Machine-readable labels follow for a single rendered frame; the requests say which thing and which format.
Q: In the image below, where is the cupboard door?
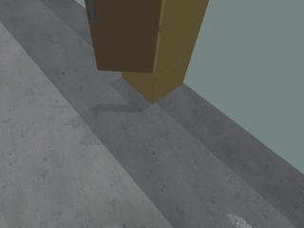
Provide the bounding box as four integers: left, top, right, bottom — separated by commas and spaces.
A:
85, 0, 162, 74

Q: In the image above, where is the robot right hand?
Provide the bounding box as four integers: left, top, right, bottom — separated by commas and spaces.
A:
227, 214, 252, 228

